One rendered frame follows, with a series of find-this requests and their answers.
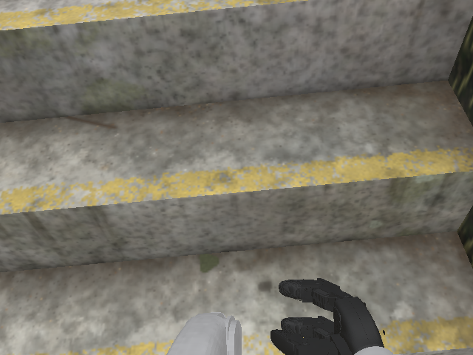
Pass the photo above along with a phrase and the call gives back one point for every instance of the robot left thigh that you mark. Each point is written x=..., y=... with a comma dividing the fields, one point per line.
x=209, y=334

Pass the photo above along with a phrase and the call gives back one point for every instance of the robot right hand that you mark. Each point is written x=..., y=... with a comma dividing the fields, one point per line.
x=353, y=328

